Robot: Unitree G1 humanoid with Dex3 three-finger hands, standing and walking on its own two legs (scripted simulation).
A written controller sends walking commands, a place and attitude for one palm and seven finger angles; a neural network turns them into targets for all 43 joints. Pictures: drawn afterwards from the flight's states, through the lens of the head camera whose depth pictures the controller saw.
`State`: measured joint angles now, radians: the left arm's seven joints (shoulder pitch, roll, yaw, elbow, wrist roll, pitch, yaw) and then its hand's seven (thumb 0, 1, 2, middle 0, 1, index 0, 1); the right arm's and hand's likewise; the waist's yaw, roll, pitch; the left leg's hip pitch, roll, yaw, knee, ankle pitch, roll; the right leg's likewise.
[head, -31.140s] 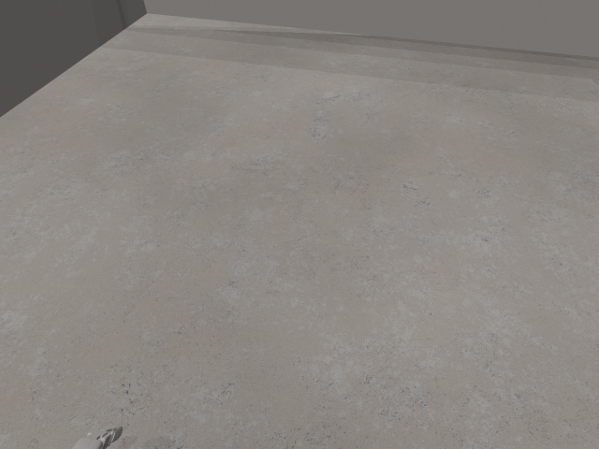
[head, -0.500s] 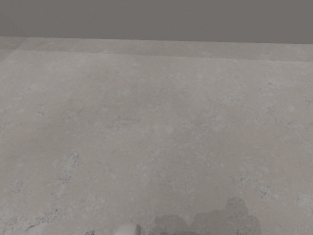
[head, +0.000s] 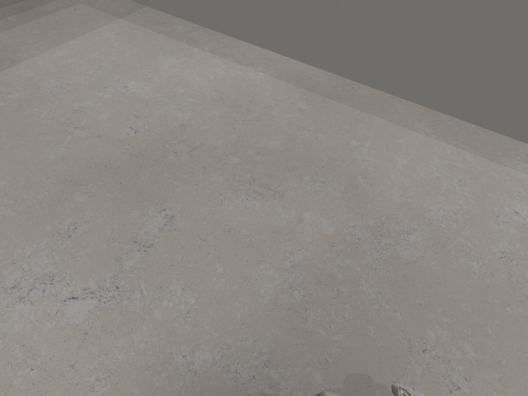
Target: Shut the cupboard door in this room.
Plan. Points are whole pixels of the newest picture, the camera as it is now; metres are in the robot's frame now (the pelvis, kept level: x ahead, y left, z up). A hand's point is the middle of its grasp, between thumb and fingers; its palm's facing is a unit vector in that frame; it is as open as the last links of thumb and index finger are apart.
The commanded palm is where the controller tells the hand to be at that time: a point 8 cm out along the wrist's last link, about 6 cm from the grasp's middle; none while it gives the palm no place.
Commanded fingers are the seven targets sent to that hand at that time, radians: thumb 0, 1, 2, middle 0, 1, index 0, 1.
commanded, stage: turn or walk to find it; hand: left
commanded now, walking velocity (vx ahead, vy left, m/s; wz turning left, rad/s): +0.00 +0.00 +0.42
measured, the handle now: out of the picture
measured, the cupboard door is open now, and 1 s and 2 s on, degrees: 92 92 92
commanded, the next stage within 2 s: none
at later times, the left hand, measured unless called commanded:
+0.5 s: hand out of the picture +0.07 +0.16 -0.14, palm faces +0.18 -0.94 -0.28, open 7.3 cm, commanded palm none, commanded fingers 0.00 0.90 0.90 -0.20 -0.30 -0.20 -0.30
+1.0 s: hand out of the picture -0.14 +0.19 -0.19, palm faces +0.47 -0.84 -0.26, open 7.3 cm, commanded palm none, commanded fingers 0.00 0.90 0.90 -0.20 -0.30 -0.20 -0.30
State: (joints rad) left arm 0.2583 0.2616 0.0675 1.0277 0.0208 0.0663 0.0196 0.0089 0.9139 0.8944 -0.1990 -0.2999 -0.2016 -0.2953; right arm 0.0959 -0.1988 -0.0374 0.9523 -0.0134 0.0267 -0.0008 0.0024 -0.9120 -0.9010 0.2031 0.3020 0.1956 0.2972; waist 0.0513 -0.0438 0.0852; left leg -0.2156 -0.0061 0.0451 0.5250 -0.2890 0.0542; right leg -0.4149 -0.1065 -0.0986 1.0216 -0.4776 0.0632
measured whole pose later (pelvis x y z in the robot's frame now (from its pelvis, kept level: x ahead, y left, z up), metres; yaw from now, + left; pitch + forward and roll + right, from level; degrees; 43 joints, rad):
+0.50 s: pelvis -0.02 -0.04 +0.00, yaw +12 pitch +0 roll +1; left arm 0.11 0.17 0.03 0.92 0.01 0.00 0.03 0.01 0.91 0.89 -0.20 -0.30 -0.20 -0.30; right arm 0.27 -0.23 -0.09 1.02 -0.01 0.07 0.00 0.01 -0.91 -0.90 0.20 0.30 0.20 0.30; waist -0.05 0.05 0.07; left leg -0.42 -0.08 -0.08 0.84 -0.44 -0.01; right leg -0.24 -0.04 -0.08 0.54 -0.30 -0.03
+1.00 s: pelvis -0.05 -0.01 +0.00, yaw +25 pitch -1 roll +0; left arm 0.26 0.28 0.07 1.02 0.02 0.07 0.03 0.01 0.91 0.89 -0.20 -0.30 -0.20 -0.30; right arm 0.11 -0.21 -0.05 0.95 -0.01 0.02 0.00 0.00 -0.91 -0.90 0.20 0.30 0.19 0.30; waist 0.04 -0.06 0.09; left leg -0.23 0.00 0.04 0.56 -0.31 0.03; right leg -0.38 -0.11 -0.11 0.96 -0.53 0.06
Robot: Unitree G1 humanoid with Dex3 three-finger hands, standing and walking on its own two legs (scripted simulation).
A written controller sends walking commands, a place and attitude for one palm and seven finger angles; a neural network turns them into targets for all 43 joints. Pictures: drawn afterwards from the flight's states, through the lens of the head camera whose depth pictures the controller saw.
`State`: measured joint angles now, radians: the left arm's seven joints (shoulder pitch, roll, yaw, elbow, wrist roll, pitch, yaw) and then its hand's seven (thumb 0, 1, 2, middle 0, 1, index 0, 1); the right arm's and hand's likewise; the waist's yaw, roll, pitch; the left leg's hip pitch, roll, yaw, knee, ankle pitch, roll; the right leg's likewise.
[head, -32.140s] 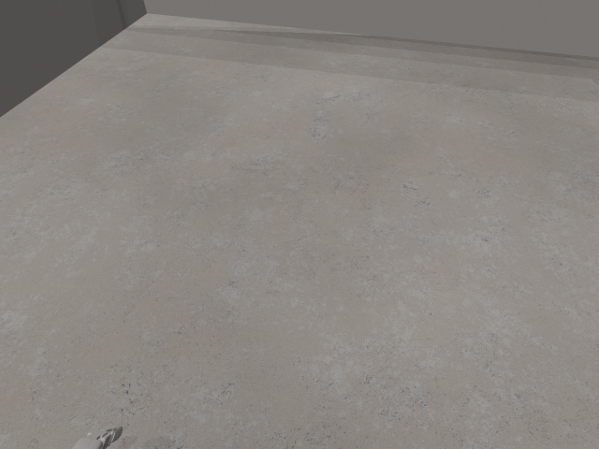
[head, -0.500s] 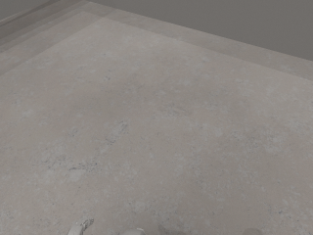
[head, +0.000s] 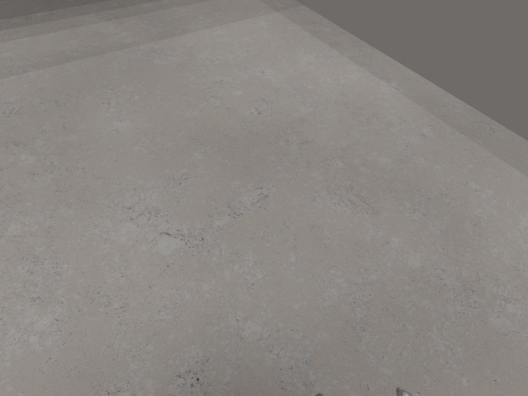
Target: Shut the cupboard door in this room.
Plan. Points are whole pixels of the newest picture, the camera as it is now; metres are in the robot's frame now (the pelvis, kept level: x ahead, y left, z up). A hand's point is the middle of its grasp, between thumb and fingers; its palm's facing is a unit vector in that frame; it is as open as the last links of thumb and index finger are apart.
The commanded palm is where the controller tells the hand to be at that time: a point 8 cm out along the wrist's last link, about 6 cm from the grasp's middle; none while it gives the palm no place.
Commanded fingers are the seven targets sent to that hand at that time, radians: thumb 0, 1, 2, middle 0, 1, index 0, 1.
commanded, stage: turn or walk to find it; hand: left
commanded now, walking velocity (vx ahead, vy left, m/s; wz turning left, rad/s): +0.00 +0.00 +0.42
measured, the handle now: out of the picture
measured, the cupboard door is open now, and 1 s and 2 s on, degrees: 92 92 92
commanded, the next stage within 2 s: none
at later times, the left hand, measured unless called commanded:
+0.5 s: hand out of the picture +0.05 +0.16 -0.14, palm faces +0.22 -0.93 -0.29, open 7.3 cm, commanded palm none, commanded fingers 0.00 0.90 0.90 -0.20 -0.30 -0.20 -0.30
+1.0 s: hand out of the picture -0.11 +0.21 -0.17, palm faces +0.48 -0.84 -0.24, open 7.4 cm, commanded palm none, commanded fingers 0.00 0.90 0.90 -0.20 -0.30 -0.20 -0.30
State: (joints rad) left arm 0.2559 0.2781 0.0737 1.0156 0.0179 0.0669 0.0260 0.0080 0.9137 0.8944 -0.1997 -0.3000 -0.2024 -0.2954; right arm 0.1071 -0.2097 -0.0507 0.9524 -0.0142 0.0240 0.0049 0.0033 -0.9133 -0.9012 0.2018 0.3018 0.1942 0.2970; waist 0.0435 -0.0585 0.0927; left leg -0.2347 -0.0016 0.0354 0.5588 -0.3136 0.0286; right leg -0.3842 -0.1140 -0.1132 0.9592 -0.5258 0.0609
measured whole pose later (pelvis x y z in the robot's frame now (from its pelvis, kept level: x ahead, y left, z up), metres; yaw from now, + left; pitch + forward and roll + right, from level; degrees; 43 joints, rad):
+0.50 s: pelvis -0.01 -0.04 +0.01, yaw +13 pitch -1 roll +2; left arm 0.16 0.16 0.03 0.92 0.02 0.00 0.02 0.00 0.91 0.89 -0.20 -0.30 -0.21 -0.30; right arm 0.22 -0.25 -0.09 1.01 -0.02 0.08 0.01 0.01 -0.91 -0.90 0.20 0.30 0.20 0.30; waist -0.02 0.05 0.08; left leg -0.46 -0.04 -0.06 1.09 -0.42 -0.03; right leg -0.23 -0.07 -0.13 0.53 -0.29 -0.03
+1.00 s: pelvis -0.03 +0.00 +0.01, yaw +25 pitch +0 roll -1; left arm 0.23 0.27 0.07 1.01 0.02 0.06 0.02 0.01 0.91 0.89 -0.20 -0.30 -0.20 -0.30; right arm 0.13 -0.19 -0.04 0.96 -0.01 0.02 0.00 0.00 -0.91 -0.90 0.20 0.30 0.20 0.30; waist 0.03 -0.04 0.08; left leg -0.22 -0.01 0.02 0.50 -0.28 0.04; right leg -0.43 -0.10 -0.08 1.05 -0.46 0.07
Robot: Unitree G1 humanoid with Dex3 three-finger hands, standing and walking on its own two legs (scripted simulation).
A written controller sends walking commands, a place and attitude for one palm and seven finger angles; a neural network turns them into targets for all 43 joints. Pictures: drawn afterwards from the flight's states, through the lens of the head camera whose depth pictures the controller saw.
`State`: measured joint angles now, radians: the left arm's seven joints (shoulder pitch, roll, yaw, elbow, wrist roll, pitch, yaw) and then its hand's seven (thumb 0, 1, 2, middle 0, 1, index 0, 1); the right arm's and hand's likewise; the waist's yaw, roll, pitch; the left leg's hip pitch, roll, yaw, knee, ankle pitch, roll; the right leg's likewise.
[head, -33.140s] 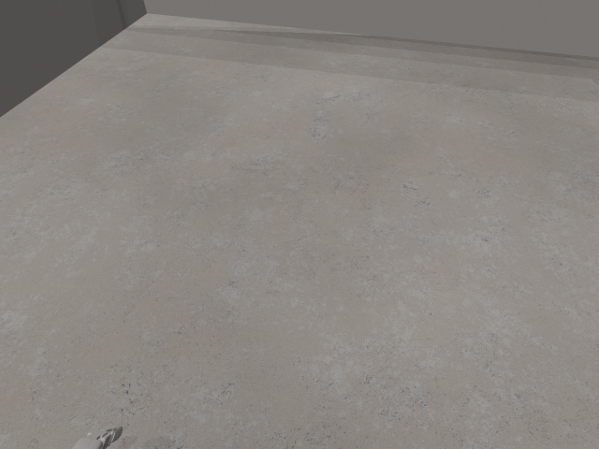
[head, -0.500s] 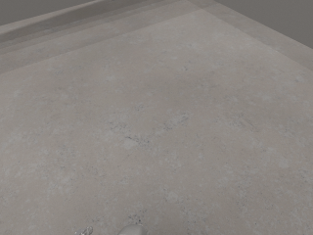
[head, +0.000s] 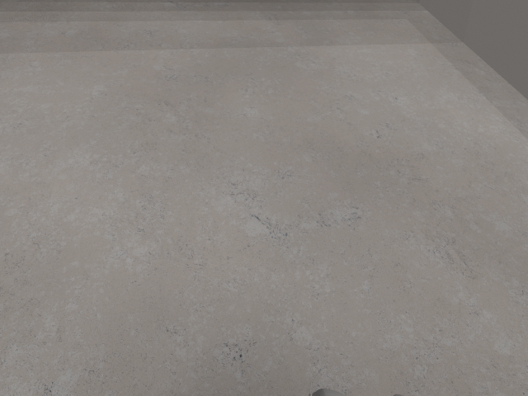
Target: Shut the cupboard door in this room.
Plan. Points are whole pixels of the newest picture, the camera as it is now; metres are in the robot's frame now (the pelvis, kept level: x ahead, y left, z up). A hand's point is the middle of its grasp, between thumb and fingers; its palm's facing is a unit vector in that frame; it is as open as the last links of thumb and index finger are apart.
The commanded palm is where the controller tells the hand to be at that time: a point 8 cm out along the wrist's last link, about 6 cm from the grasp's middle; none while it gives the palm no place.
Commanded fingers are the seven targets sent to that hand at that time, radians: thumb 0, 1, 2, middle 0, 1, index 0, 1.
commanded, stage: turn or walk to find it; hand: left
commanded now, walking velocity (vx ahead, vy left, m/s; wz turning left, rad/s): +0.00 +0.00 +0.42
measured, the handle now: out of the picture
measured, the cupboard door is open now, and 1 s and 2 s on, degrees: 92 92 92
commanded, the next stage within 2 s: none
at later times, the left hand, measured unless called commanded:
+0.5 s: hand out of the picture +0.05 +0.15 -0.14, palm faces +0.21 -0.93 -0.29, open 7.3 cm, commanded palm none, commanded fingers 0.00 0.90 0.90 -0.20 -0.30 -0.20 -0.30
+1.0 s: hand out of the picture -0.11 +0.19 -0.18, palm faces +0.48 -0.84 -0.24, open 7.4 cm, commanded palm none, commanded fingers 0.00 0.90 0.90 -0.20 -0.30 -0.20 -0.30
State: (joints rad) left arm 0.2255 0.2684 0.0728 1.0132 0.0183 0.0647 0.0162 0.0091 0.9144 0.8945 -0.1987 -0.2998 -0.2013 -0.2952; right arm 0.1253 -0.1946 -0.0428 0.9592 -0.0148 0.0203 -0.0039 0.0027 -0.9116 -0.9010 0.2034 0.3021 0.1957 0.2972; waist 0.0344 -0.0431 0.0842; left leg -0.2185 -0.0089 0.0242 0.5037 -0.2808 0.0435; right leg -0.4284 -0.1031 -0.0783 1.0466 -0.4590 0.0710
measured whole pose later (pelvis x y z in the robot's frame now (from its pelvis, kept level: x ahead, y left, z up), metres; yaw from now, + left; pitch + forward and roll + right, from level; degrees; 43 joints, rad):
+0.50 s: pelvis +0.00 -0.06 +0.00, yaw +13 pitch +0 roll +2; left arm 0.16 0.16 0.03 0.92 0.01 0.00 0.03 0.00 0.91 0.89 -0.20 -0.30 -0.21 -0.30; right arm 0.23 -0.25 -0.10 1.01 -0.02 0.07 0.01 0.01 -0.91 -0.90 0.20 0.30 0.19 0.30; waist -0.03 0.05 0.08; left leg -0.47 -0.04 -0.06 1.11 -0.42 -0.04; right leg -0.22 -0.06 -0.13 0.52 -0.29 -0.04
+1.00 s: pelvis -0.03 -0.01 +0.00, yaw +25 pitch -1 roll -1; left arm 0.24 0.26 0.07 1.02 0.02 0.06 0.02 0.01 0.91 0.89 -0.20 -0.30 -0.20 -0.30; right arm 0.11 -0.20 -0.04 0.96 -0.01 0.02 0.00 0.00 -0.91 -0.90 0.20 0.30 0.20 0.30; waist 0.04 -0.04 0.09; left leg -0.22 -0.01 0.03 0.52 -0.30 0.05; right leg -0.42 -0.10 -0.10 1.03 -0.48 0.07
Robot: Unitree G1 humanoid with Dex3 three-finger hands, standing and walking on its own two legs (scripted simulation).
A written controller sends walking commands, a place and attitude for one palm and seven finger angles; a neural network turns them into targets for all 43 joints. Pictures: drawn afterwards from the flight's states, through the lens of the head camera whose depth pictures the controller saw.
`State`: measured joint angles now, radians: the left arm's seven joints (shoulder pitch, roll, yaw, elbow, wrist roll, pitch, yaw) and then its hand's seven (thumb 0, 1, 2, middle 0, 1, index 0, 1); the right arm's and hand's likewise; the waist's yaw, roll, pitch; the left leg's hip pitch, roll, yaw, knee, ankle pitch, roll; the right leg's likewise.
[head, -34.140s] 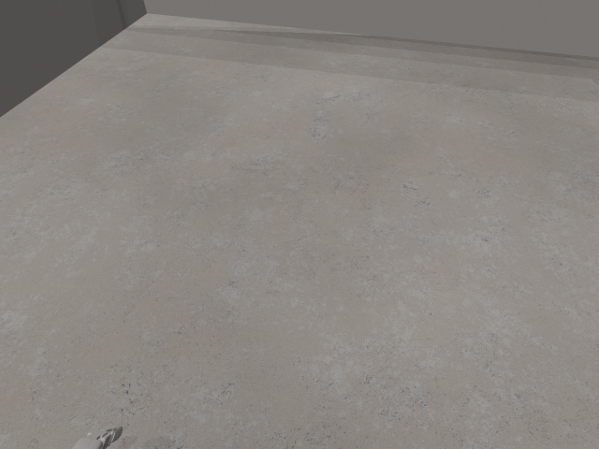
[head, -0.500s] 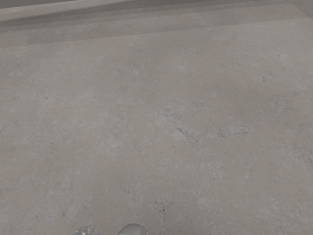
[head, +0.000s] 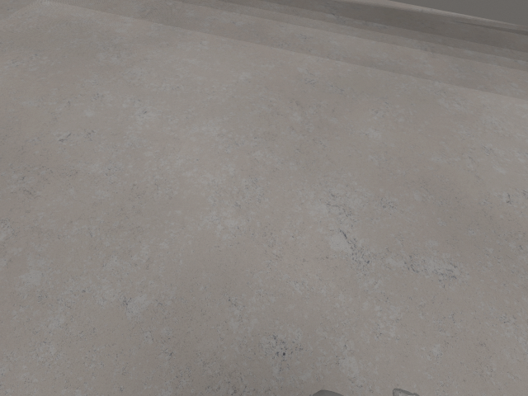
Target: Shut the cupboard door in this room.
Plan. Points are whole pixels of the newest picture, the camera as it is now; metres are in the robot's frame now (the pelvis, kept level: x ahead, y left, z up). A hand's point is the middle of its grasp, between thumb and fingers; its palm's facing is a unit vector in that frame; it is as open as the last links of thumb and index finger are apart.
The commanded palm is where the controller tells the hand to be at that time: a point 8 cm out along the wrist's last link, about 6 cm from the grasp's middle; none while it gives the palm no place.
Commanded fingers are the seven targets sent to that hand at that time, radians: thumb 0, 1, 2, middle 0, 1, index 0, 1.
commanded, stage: turn or walk to find it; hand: left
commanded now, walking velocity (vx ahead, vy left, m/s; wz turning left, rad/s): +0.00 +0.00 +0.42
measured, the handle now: out of the picture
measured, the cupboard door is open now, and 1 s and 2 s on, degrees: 92 92 92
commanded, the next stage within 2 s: none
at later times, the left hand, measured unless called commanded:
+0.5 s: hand out of the picture +0.07 +0.16 -0.14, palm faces +0.19 -0.94 -0.28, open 7.3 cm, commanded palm none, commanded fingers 0.00 0.90 0.90 -0.20 -0.30 -0.20 -0.30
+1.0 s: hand out of the picture -0.11 +0.20 -0.18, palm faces +0.47 -0.85 -0.25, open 7.4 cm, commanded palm none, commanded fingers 0.00 0.90 0.90 -0.20 -0.30 -0.20 -0.30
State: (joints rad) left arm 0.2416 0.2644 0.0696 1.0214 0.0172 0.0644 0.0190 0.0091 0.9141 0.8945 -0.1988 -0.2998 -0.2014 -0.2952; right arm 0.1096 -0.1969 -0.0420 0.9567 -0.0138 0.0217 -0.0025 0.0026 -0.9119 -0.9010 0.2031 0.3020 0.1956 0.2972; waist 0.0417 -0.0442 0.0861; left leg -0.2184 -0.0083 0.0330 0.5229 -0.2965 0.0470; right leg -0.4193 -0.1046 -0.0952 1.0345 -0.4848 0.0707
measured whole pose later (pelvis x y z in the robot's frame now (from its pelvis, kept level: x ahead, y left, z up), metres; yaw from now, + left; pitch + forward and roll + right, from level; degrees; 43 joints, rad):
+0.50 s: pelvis +0.00 -0.05 +0.00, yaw +12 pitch +0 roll +2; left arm 0.14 0.16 0.03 0.92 0.01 0.00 0.03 0.00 0.91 0.89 -0.20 -0.30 -0.20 -0.30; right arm 0.25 -0.24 -0.09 1.02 -0.02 0.07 0.01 0.01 -0.91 -0.90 0.20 0.30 0.20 0.30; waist -0.03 0.05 0.08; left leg -0.45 -0.05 -0.05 1.05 -0.45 -0.03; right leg -0.23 -0.07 -0.12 0.54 -0.30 -0.03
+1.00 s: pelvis -0.03 -0.01 +0.00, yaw +25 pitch -1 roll -1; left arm 0.23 0.27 0.07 1.01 0.02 0.07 0.02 0.01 0.91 0.89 -0.20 -0.30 -0.20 -0.30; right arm 0.12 -0.20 -0.04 0.95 -0.02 0.02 0.00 0.00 -0.91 -0.90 0.20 0.30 0.20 0.30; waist 0.04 -0.04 0.08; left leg -0.23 0.00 0.03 0.52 -0.27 0.04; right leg -0.42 -0.11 -0.08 1.05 -0.47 0.07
